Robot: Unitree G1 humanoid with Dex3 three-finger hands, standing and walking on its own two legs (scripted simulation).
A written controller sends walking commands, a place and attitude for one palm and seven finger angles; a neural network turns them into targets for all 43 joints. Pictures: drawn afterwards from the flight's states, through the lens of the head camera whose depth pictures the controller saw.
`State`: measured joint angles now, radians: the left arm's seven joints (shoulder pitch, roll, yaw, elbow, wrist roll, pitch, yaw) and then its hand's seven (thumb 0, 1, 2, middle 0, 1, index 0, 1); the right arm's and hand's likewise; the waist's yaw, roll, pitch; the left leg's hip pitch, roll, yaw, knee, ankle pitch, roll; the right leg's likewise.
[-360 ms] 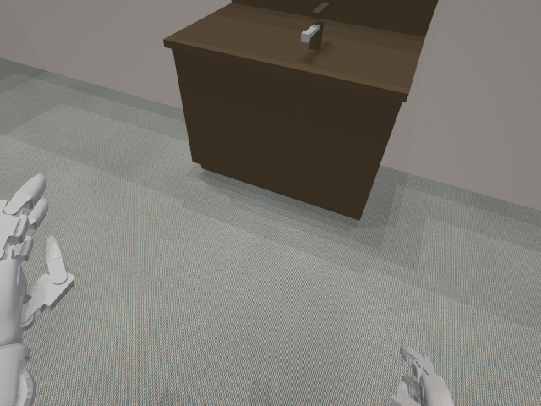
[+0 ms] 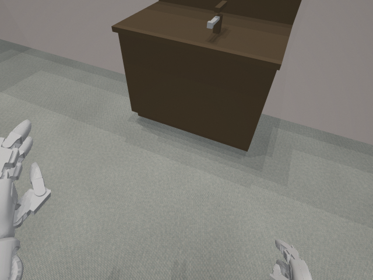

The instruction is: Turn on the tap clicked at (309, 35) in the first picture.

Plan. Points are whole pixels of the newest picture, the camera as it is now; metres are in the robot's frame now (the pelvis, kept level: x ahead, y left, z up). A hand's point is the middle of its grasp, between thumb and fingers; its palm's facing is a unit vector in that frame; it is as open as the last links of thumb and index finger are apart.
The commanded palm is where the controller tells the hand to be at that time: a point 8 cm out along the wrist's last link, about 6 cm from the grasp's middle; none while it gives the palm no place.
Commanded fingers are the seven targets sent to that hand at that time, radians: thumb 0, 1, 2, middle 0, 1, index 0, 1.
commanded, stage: look at it before walking up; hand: left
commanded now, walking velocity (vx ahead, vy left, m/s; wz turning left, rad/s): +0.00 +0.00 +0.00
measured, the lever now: (210, 24) +1.26 -0.04 +0.06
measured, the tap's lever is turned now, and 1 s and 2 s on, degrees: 0 0 0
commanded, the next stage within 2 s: walk to a spot facing it in 0.04 s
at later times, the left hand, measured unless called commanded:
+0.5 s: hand (24, 190) +0.21 +0.28 +0.15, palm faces +0.52 -0.78 -0.35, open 7.4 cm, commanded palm +0.16 +0.31 +0.18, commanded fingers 0.00 0.90 0.90 -0.20 -0.30 -0.20 -0.30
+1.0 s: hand (54, 153) +0.28 +0.26 +0.16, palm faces +0.61 -0.65 -0.45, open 7.4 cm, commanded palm +0.21 +0.29 +0.18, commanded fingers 0.00 0.90 0.90 -0.20 -0.30 -0.20 -0.30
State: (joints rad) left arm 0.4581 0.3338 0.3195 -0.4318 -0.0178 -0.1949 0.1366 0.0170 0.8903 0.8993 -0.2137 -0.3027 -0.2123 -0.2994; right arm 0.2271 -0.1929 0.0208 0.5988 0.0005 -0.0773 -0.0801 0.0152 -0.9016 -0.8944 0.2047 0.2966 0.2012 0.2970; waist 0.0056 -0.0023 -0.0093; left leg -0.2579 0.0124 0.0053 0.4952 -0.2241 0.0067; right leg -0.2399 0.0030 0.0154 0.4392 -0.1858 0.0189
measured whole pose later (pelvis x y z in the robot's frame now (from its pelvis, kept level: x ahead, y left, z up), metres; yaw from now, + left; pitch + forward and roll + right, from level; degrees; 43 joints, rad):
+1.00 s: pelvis +0.15 -0.03 +0.00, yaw +19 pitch +0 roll +2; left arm 0.48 0.33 0.34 -0.46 -0.01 -0.21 0.13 0.02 0.89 0.90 -0.22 -0.30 -0.22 -0.30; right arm 0.20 -0.26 -0.04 0.64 -0.01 -0.03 -0.08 0.02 -0.90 -0.89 0.20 0.30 0.20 0.30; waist 0.00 0.00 0.03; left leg -0.58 0.07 0.05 1.18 -0.32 -0.02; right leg -0.21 -0.09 -0.24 0.52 -0.31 -0.05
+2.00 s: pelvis +0.42 +0.05 -0.03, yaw +42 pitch -1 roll +1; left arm 0.38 0.45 0.43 -0.58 -0.04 -0.22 0.17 0.01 0.89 0.90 -0.22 -0.30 -0.21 -0.30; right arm 0.15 -0.19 -0.06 0.55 0.02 -0.06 -0.06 0.01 -0.91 -0.90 0.20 0.30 0.19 0.30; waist -0.03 -0.05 0.09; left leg -0.41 0.05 0.13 0.70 -0.26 0.03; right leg -0.44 -0.12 -0.09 1.27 -0.58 0.06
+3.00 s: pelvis +0.52 +0.01 +0.00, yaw +81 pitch -1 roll +1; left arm 0.43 0.33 0.33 -0.46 -0.04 -0.13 0.14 0.02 0.89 0.90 -0.22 -0.30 -0.21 -0.30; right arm 0.22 -0.19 0.02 0.68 -0.01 -0.05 -0.05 0.02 -0.90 -0.89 0.21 0.30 0.20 0.30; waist 0.04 0.05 0.02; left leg -0.56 0.00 -0.01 1.17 -0.38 -0.04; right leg -0.23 -0.07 -0.18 0.56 -0.30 -0.04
